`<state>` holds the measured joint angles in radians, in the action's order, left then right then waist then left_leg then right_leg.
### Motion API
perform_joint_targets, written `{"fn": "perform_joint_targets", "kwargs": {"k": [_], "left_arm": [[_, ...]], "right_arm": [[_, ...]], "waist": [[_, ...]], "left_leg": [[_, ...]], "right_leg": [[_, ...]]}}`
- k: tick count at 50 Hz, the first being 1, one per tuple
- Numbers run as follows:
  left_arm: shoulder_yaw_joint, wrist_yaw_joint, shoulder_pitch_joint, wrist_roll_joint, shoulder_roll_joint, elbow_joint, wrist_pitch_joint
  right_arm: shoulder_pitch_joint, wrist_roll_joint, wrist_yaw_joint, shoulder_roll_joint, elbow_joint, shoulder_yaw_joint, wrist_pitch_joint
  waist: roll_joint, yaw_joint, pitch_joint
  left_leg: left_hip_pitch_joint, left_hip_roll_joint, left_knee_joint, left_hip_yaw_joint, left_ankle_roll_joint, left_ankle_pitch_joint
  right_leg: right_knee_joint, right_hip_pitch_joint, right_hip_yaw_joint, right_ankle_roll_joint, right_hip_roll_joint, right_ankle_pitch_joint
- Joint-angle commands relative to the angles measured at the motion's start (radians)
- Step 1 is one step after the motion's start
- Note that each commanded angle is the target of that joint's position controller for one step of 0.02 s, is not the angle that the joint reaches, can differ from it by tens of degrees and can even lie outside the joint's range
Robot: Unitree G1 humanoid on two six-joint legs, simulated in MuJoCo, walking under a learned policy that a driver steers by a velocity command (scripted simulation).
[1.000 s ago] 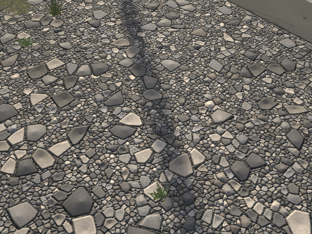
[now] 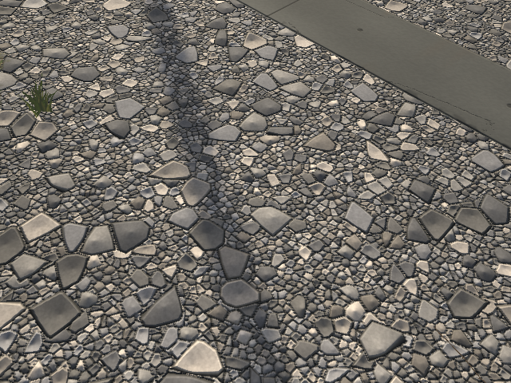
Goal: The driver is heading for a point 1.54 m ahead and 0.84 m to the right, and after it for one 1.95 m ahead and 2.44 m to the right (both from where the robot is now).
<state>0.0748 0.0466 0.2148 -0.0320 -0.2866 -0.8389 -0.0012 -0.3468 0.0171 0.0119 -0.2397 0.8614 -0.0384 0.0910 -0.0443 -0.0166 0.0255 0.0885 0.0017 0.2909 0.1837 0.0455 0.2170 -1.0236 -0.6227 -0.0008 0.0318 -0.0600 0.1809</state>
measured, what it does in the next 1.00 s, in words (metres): walks ahead, turning right: right foot, then left foot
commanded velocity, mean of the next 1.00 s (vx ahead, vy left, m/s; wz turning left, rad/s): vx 0.09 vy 0.00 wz -0.58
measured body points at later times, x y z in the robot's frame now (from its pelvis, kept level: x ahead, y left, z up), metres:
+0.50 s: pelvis +0.12 -0.03 -0.01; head +0.16 -0.05 +0.43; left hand +0.29 +0.21 -0.13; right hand +0.18 -0.31 -0.14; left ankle +0.20 +0.13 -0.69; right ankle +0.19 -0.10 -0.75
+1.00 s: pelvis +0.14 +0.02 +0.00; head +0.18 +0.02 +0.44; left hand +0.39 +0.19 -0.14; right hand +0.09 -0.28 -0.10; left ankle +0.19 +0.10 -0.75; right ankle +0.05 -0.07 -0.68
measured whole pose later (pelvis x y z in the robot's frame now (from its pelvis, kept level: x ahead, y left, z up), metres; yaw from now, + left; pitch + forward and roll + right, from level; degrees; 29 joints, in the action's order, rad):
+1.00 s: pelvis +0.14 +0.02 +0.00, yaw -36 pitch +0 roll -1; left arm 0.10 0.04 0.21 -0.01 -0.32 -0.78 0.08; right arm -0.20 0.03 0.04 -0.25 0.71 -0.03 -0.01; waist -0.04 0.00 0.05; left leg 0.20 -0.02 0.43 0.08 0.03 0.24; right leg -1.02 -0.44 0.06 -0.06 0.06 0.43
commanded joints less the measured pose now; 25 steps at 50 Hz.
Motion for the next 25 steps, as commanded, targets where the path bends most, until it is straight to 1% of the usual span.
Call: {"fn": "perform_joint_targets", "kwargs": {"k": [1, 2, 3, 5, 6, 7, 8, 9, 10, 11, 12, 13, 14, 15, 16, 17, 19, 21, 24, 25], "left_arm": [[-0.018, 0.013, -0.037, 0.001, 0.024, 0.074, -0.006], [-0.024, 0.017, -0.069, 0.002, 0.033, 0.086, -0.007], [-0.027, 0.020, -0.091, 0.001, 0.032, 0.094, -0.006], [-0.024, 0.022, -0.100, -0.006, 0.014, 0.107, -0.005], [-0.020, 0.020, -0.089, -0.011, 0.000, 0.109, -0.005], [-0.014, 0.017, -0.061, -0.015, -0.015, 0.107, -0.007], [-0.006, 0.012, -0.009, -0.019, -0.031, 0.096, -0.012], [0.004, 0.001, 0.082, -0.025, -0.046, 0.069, -0.024], [0.023, -0.017, 0.164, -0.034, -0.108, 0.051, -0.040], [0.052, -0.031, 0.143, -0.018, -0.230, 0.065, -0.039], [0.066, -0.034, 0.205, 0.037, -0.254, 0.088, -0.019], [0.058, -0.044, 0.134, 0.043, -0.213, 0.107, 0.000], [0.040, -0.051, 0.050, 0.042, -0.147, 0.117, 0.012], [0.026, -0.054, 0.006, 0.038, -0.104, 0.114, 0.018], [0.021, -0.057, -0.010, 0.039, -0.084, 0.117, 0.019], [0.019, -0.054, -0.016, 0.031, -0.079, 0.117, 0.018], [0.028, -0.046, -0.014, 0.020, -0.107, 0.118, 0.008], [0.035, -0.043, -0.008, 0.017, -0.126, 0.120, 0.009], [0.040, -0.045, 0.007, 0.016, -0.132, 0.122, 0.023], [0.042, -0.045, 0.013, 0.015, -0.134, 0.123, 0.028]], "right_arm": [[0.042, -0.004, 0.006, -0.100, -0.047, -0.019, 0.011], [0.041, -0.005, 0.008, -0.109, -0.044, -0.022, 0.008], [0.033, -0.007, 0.009, -0.119, -0.039, -0.025, 0.005], [0.015, -0.010, 0.014, -0.142, -0.027, -0.033, -0.004], [0.016, -0.012, 0.018, -0.152, -0.024, -0.038, -0.010], [0.021, -0.014, 0.022, -0.163, -0.024, -0.043, -0.017], [0.026, -0.015, 0.026, -0.173, -0.025, -0.048, -0.027], [0.038, -0.019, 0.026, -0.177, -0.030, -0.051, -0.038], [0.008, -0.018, 0.021, -0.175, -0.038, -0.050, -0.042], [-0.098, -0.001, 0.012, -0.056, -0.077, -0.026, -0.051], [-0.085, 0.000, 0.012, -0.102, -0.089, -0.029, -0.071], [-0.019, 0.002, 0.013, -0.114, -0.093, -0.029, -0.078], [0.051, 0.001, 0.013, -0.114, -0.104, -0.029, -0.077], [0.082, 0.008, 0.016, -0.115, -0.108, -0.030, -0.080], [0.067, 0.020, 0.018, -0.119, -0.108, -0.032, -0.094], [0.046, 0.025, 0.018, -0.114, -0.100, -0.032, -0.110], [0.030, 0.019, 0.016, -0.093, -0.099, -0.028, -0.126], [0.060, 0.015, 0.017, -0.088, -0.112, -0.028, -0.133], [0.127, 0.014, 0.020, -0.098, -0.136, -0.030, -0.142], [0.146, 0.013, 0.020, -0.101, -0.143, -0.031, -0.143]], "waist": [[0.144, 0.030, 0.031], [0.151, 0.021, 0.030], [0.155, 0.012, 0.025], [0.160, 0.008, 0.006], [0.163, 0.014, -0.005], [0.166, 0.025, -0.023], [0.159, 0.045, -0.054], [0.117, 0.086, -0.108], [0.016, 0.125, -0.176], [-0.188, 0.021, -0.264], [-0.130, 0.096, -0.426], [-0.025, 0.083, -0.325], [0.008, 0.064, -0.184], [0.030, 0.031, -0.098], [0.009, 0.011, -0.077], [0.006, -0.001, -0.092], [0.012, -0.011, -0.122], [-0.003, -0.002, -0.122], [-0.041, 0.027, -0.102], [-0.050, 0.035, -0.093]], "left_leg": [[0.033, -0.227, -0.063, -0.021, 0.086, -0.626], [0.043, -0.220, -0.050, 0.008, 0.081, -0.636], [0.035, -0.222, -0.033, 0.023, 0.077, -0.653], [-0.014, -0.242, 0.026, 0.030, 0.067, -0.710], [-0.039, -0.252, 0.072, 0.031, 0.062, -0.759], [-0.061, -0.259, 0.139, 0.031, 0.057, -0.818], [-0.074, -0.258, 0.244, 0.032, 0.051, -0.839], [-0.059, -0.238, 0.416, 0.044, 0.031, -0.767], [0.068, -0.192, 0.668, 0.054, -0.017, -0.486], [0.375, -0.050, 0.983, 0.033, -0.062, 0.457], [0.489, 0.028, 1.137, -0.153, -0.080, 0.482], [0.536, -0.027, 1.132, -0.209, -0.079, 0.391], [0.544, -0.055, 1.062, -0.210, -0.077, 0.305], [0.523, -0.075, 0.980, -0.216, -0.080, 0.257], [0.468, -0.080, 0.924, -0.217, -0.084, 0.225], [0.419, -0.070, 0.897, -0.212, -0.084, 0.207], [0.382, -0.051, 0.850, -0.211, -0.084, 0.191], [0.394, -0.045, 0.788, -0.218, -0.087, 0.172], [0.426, -0.035, 0.702, -0.234, -0.092, 0.152], [0.433, -0.031, 0.676, -0.239, -0.093, 0.149]], "right_leg": [[0.164, 0.018, -0.043, -0.012, 0.001, -0.115], [0.243, 0.063, -0.064, -0.006, 0.011, -0.153], [0.300, 0.098, -0.085, 0.001, 0.024, -0.174], [0.362, 0.144, -0.107, 0.022, 0.045, -0.148], [0.382, 0.166, -0.112, 0.038, 0.057, -0.109], [0.401, 0.199, -0.117, 0.057, 0.076, -0.064], [0.433, 0.252, -0.117, 0.078, 0.099, -0.034], [0.519, 0.356, -0.116, 0.101, 0.128, -0.087], [0.587, 0.532, -0.008, 0.139, 0.053, -0.363], [0.421, 0.795, 0.319, 0.259, -0.248, -1.066], [0.529, 0.867, 0.547, 0.405, -0.330, -0.952], [0.605, 0.761, 0.482, 0.383, -0.301, -0.687], [0.655, 0.611, 0.415, 0.342, -0.247, -0.531], [0.690, 0.503, 0.362, 0.290, -0.183, -0.462], [0.709, 0.428, 0.326, 0.261, -0.144, -0.423], [0.716, 0.388, 0.304, 0.242, -0.118, -0.405], [0.720, 0.358, 0.294, 0.228, -0.092, -0.378], [0.736, 0.348, 0.313, 0.217, -0.078, -0.254], [0.777, 0.352, 0.381, 0.199, -0.062, 0.038], [0.787, 0.355, 0.406, 0.194, -0.060, 0.108]]}}
Velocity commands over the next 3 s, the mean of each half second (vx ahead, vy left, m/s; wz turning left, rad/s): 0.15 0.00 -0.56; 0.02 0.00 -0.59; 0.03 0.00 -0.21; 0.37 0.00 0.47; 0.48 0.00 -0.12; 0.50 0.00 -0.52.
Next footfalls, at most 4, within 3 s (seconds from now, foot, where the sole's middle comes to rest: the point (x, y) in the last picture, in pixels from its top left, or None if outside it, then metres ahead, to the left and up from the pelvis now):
0.20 right None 0.23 -0.10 -0.78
0.74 left None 0.23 0.08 -0.78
1.18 right None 0.08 -0.08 -0.78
1.80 left None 0.30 0.04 -0.78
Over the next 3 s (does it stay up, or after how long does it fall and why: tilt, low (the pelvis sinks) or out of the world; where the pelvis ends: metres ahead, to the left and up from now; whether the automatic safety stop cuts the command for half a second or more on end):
stays up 0.82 -0.24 -0.01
